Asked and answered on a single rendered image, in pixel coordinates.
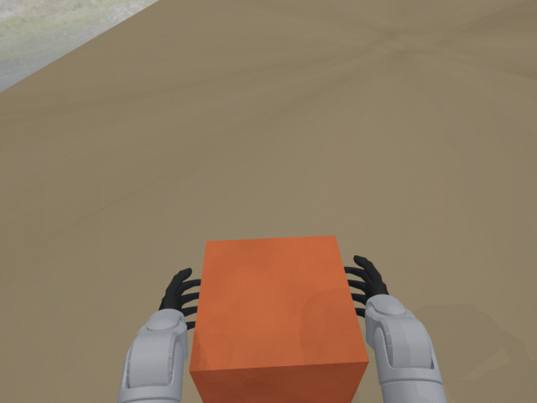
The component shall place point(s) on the carton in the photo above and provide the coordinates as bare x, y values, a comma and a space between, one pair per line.
276, 323

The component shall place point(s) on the robot right forearm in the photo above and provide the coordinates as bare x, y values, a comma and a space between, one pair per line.
405, 357

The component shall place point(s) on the robot left forearm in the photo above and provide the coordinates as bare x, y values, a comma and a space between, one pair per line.
154, 364

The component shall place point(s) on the robot left hand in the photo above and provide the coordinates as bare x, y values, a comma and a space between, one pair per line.
174, 299

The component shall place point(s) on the robot right hand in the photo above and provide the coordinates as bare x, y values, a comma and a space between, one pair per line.
372, 286

